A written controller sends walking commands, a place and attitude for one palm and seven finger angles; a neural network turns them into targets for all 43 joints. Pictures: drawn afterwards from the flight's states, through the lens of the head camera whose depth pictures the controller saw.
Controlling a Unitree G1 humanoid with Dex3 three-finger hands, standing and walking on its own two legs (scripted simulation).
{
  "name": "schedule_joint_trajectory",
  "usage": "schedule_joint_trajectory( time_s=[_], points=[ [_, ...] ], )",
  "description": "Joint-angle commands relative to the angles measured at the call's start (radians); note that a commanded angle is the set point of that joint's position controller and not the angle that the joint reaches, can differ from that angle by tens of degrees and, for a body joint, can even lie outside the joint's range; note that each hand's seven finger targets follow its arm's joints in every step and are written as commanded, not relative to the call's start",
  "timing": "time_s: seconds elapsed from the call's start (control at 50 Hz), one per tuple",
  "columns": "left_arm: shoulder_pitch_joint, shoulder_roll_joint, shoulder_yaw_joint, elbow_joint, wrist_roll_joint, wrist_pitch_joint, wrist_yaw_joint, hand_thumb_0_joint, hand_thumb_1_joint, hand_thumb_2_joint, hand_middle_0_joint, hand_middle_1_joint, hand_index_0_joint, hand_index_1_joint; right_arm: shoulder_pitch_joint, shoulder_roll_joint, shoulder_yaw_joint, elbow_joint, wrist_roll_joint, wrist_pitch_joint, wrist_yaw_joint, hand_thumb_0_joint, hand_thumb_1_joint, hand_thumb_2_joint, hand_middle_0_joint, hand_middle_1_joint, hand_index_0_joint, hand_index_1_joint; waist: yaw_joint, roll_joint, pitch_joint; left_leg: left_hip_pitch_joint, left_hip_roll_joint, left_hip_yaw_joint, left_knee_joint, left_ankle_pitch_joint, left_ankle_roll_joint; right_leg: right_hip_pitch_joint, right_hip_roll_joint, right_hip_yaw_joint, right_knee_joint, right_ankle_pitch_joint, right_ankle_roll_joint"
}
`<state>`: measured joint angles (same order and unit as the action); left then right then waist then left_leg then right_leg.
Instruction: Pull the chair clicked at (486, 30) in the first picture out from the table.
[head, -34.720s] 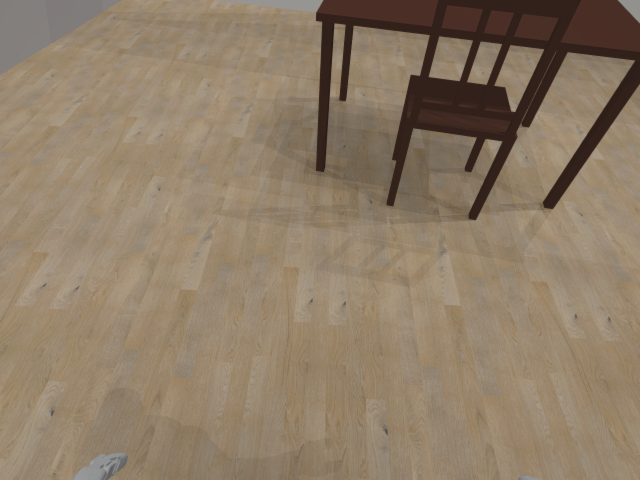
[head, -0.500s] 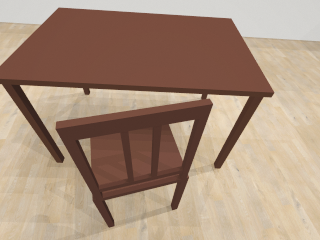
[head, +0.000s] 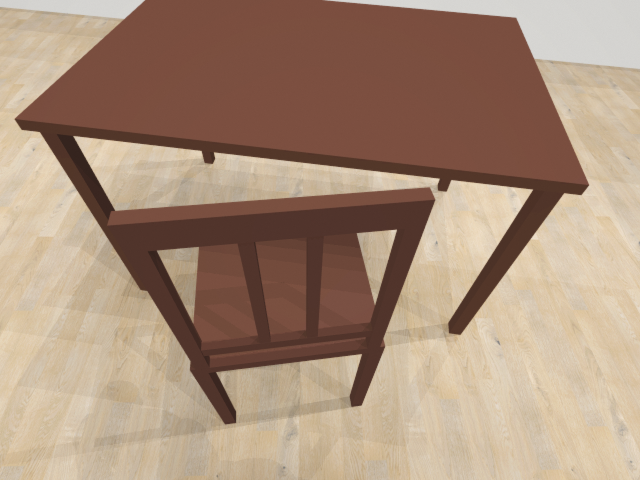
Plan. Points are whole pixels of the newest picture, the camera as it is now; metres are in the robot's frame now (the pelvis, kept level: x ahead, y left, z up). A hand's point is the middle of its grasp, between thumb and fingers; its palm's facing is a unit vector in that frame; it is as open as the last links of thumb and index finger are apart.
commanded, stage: shuffle to correct the standing spot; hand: left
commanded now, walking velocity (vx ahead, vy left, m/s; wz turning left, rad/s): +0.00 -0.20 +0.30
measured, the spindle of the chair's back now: (257, 297) +0.39 +0.13 -0.08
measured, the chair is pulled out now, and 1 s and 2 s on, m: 0.18 0.18 0.18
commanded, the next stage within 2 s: come to a stop and stand still in 0.54 s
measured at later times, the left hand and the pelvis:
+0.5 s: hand out of the picture +0.01 +0.15 -0.17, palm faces +0.16 -0.96 -0.22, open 7.3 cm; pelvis +0.00 -0.06 +0.00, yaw +10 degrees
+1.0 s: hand out of the picture -0.03 +0.04 -0.18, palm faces +0.21 -0.96 -0.17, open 7.3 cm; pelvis +0.01 -0.12 +0.00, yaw +10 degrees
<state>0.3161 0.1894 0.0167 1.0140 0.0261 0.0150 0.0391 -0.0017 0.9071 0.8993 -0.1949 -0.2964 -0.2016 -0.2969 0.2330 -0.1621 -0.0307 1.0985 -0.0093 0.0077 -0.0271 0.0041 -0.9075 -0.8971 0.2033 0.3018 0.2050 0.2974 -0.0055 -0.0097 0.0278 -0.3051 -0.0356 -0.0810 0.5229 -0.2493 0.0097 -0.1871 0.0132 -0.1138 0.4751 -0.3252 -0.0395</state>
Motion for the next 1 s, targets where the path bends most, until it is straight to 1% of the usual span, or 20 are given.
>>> schedule_joint_trajectory(
  time_s=[0.0,0.08,0.12,0.16,0.18,0.2,0.22,0.24,0.26,0.3,0.36,0.44,0.52,0.56,0.6,0.64,0.68,0.84,0.9,0.98],
  points=[
    [0.084,0.121,0.026,-0.059,0.002,0.0,0.009,0.0,0.9,0.9,-0.2,-0.3,-0.2,-0.3,0.037,-0.079,-0.02,-0.065,-0.003,-0.003,-0.003,0.0,-0.9,-0.9,0.2,0.3,0.2,0.3,0.009,-0.169,-0.022,-0.13,0.024,0.077,0.219,-0.069,0.012,0.087,-0.257,0.197,-0.139,0.317,-0.115],
    [0.047,0.11,0.023,-0.085,0.017,0.002,0.01,0.0,0.9,0.9,-0.2,-0.3,-0.2,-0.3,0.002,-0.072,-0.026,-0.08,-0.003,0.006,-0.008,0.0,-0.9,-0.9,0.2,0.3,0.2,0.3,0.004,-0.097,0.045,-0.187,0.056,0.13,0.461,-0.292,0.003,0.038,-0.294,0.17,-0.132,0.572,-0.218],
    [0.043,0.122,0.022,-0.083,0.018,-0.003,0.012,0.0,0.9,0.9,-0.2,-0.3,-0.2,-0.3,0.02,-0.055,-0.02,-0.078,0.001,0.005,-0.007,0.0,-0.9,-0.9,0.2,0.3,0.2,0.3,-0.006,-0.061,0.031,-0.133,0.064,0.144,0.304,-0.268,0.004,0.075,-0.272,0.114,-0.059,0.721,-0.207],
    [0.017,0.13,0.021,-0.089,-0.001,-0.004,0.006,0.0,0.9,0.9,-0.2,-0.3,-0.2,-0.3,0.109,-0.056,-0.015,-0.045,-0.003,-0.004,-0.004,0.0,-0.9,-0.9,0.2,0.3,0.2,0.3,-0.041,-0.022,0.007,0.035,0.045,0.161,0.016,0.006,0.016,0.049,-0.198,0.03,0.101,0.772,-0.126],
    [0.011,0.123,0.018,-0.097,-0.01,-0.003,0.003,0.0,0.9,0.9,-0.2,-0.3,-0.2,-0.3,0.174,-0.085,-0.015,-0.034,-0.009,-0.011,-0.006,0.0,-0.9,-0.9,0.2,0.3,0.2,0.3,-0.065,0.027,-0.021,0.16,0.105,0.084,-0.112,0.267,0.042,-0.02,-0.16,-0.001,0.237,0.646,-0.061],
    [0.04,0.077,0.012,-0.111,-0.018,-0.003,0.002,0.0,0.9,0.9,-0.2,-0.3,-0.2,-0.3,0.214,-0.162,-0.026,-0.039,-0.018,-0.02,-0.014,0.0,-0.9,-0.9,0.2,0.3,0.2,0.3,-0.062,0.238,-0.06,0.289,0.338,-0.243,-0.165,0.634,0.162,-0.206,-0.053,-0.032,0.427,0.146,0.023],
    [0.03,0.087,0.004,-0.12,-0.02,0.002,0.007,0.0,0.9,0.9,-0.2,-0.3,-0.2,-0.3,0.2,-0.198,-0.027,-0.054,-0.01,-0.011,-0.021,0.0,-0.9,-0.9,0.2,0.3,0.2,0.3,-0.058,0.255,-0.06,0.234,0.465,-0.375,-0.203,0.785,0.276,-0.239,-0.027,0.077,0.573,-0.269,0.044],
    [0.017,0.118,0.011,-0.121,-0.01,0.014,0.011,0.0,0.9,0.9,-0.2,-0.3,-0.2,-0.3,0.121,-0.198,-0.024,-0.074,-0.01,-0.01,-0.021,0.0,-0.9,-0.9,0.2,0.3,0.2,0.3,-0.031,0.192,-0.034,0.114,0.461,-0.337,-0.23,0.603,0.282,-0.196,-0.058,0.156,0.614,-0.291,0.037],
    [0.012,0.109,0.011,-0.113,-0.006,0.022,0.011,0.0,0.9,0.9,-0.2,-0.3,-0.2,-0.3,0.049,-0.187,-0.02,-0.094,-0.012,-0.017,-0.021,0.0,-0.9,-0.9,0.2,0.3,0.2,0.3,-0.002,0.241,-0.001,0.03,0.431,-0.325,-0.253,0.47,0.259,-0.198,-0.073,0.166,0.618,-0.263,0.042],
    [0.006,0.114,0.015,-0.104,0.002,0.026,0.001,0.0,0.9,0.9,-0.2,-0.3,-0.2,-0.3,-0.042,-0.165,-0.02,-0.115,-0.014,-0.025,-0.015,0.0,-0.9,-0.9,0.2,0.3,0.2,0.3,0.029,0.174,0.064,-0.026,0.351,-0.215,-0.245,0.337,0.206,-0.199,-0.089,0.156,0.585,-0.196,0.052],
    [0.017,0.088,0.009,-0.09,-0.004,0.024,-0.011,0.0,0.9,0.9,-0.2,-0.3,-0.2,-0.3,-0.034,-0.177,-0.031,-0.123,-0.016,-0.018,-0.005,0.0,-0.9,-0.9,0.2,0.3,0.2,0.3,0.021,0.101,0.025,0.017,0.289,-0.138,-0.218,0.23,0.165,-0.158,-0.078,0.09,0.408,-0.169,0.067],
    [0.044,0.062,0.001,-0.064,-0.007,0.008,-0.009,0.0,0.9,0.9,-0.2,-0.3,-0.2,-0.3,-0.006,-0.184,-0.049,-0.109,-0.009,0.003,0.01,0.0,-0.9,-0.9,0.2,0.3,0.2,0.3,0.003,0.095,-0.024,0.043,0.242,-0.108,-0.175,-0.015,0.105,-0.051,-0.06,0.032,0.066,-0.033,0.082],
    [0.034,0.126,0.009,-0.067,-0.004,0.005,-0.007,0.0,0.9,0.9,-0.2,-0.3,-0.2,-0.3,0.03,-0.143,-0.047,-0.108,-0.003,0.006,0.012,0.0,-0.9,-0.9,0.2,0.3,0.2,0.3,-0.016,0.073,-0.024,0.0,0.16,-0.036,-0.079,0.042,0.033,0.007,-0.1,0.096,-0.055,0.128,0.053],
    [0.054,0.136,0.009,-0.074,-0.004,0.008,-0.01,0.0,0.9,0.9,-0.2,-0.3,-0.2,-0.3,0.03,-0.142,-0.048,-0.11,-0.003,0.004,0.011,0.0,-0.9,-0.9,0.2,0.3,0.2,0.3,-0.013,0.205,-0.053,0.032,0.167,-0.034,-0.061,0.164,0.035,0.005,-0.117,0.077,-0.026,0.2,0.048],
    [0.039,0.149,0.017,-0.067,-0.003,0.016,-0.013,0.0,0.9,0.9,-0.2,-0.3,-0.2,-0.3,0.006,-0.165,-0.054,-0.122,-0.006,0.017,0.004,0.0,-0.9,-0.9,0.2,0.3,0.2,0.3,-0.008,0.045,-0.04,0.014,0.165,0.0,-0.011,0.116,0.013,-0.023,-0.092,0.084,-0.017,0.142,0.054],
    [0.03,0.159,0.021,-0.068,-0.003,0.012,-0.014,0.0,0.9,0.9,-0.2,-0.3,-0.2,-0.3,0.023,-0.135,-0.045,-0.126,-0.006,0.021,0.003,0.0,-0.9,-0.9,0.2,0.3,0.2,0.3,-0.012,-0.115,-0.024,0.001,0.112,0.079,0.065,0.05,-0.011,-0.041,-0.143,0.139,-0.081,0.129,0.023],
    [0.017,0.162,0.011,-0.056,-0.009,-0.01,-0.012,0.0,0.9,0.9,-0.2,-0.3,-0.2,-0.3,0.018,-0.082,-0.018,-0.119,-0.004,0.019,0.009,0.0,-0.9,-0.9,0.2,0.3,0.2,0.3,-0.014,-0.174,0.016,0.023,0.072,0.11,0.082,-0.058,-0.032,-0.102,-0.187,0.207,-0.178,0.048,-0.006],
    [0.054,0.167,0.018,-0.038,-0.014,-0.031,-0.001,0.0,0.9,0.9,-0.2,-0.3,-0.2,-0.3,0.032,-0.082,0.005,-0.073,0.014,-0.004,0.004,0.0,-0.9,-0.9,0.2,0.3,0.2,0.3,0.019,-0.072,0.02,0.064,0.093,0.122,0.034,0.118,-0.045,-0.02,-0.223,0.209,-0.107,0.52,-0.021],
    [0.046,0.154,0.019,-0.039,-0.015,-0.026,0.001,0.0,0.9,0.9,-0.2,-0.3,-0.2,-0.3,0.04,-0.086,0.003,-0.071,0.017,-0.005,0.002,0.0,-0.9,-0.9,0.2,0.3,0.2,0.3,0.019,-0.062,0.014,0.097,0.111,0.112,-0.005,0.192,-0.043,-0.035,-0.208,0.183,-0.069,0.513,-0.016],
    [0.037,0.114,0.012,-0.042,-0.013,-0.02,0.0,0.0,0.9,0.9,-0.2,-0.3,-0.2,-0.3,0.051,-0.097,0.0,-0.066,0.017,-0.011,0.004,0.0,-0.9,-0.9,0.2,0.3,0.2,0.3,0.019,-0.037,0.011,0.127,0.137,0.095,-0.055,0.247,-0.027,-0.063,-0.151,0.144,-0.052,0.316,0.018]
  ],
)
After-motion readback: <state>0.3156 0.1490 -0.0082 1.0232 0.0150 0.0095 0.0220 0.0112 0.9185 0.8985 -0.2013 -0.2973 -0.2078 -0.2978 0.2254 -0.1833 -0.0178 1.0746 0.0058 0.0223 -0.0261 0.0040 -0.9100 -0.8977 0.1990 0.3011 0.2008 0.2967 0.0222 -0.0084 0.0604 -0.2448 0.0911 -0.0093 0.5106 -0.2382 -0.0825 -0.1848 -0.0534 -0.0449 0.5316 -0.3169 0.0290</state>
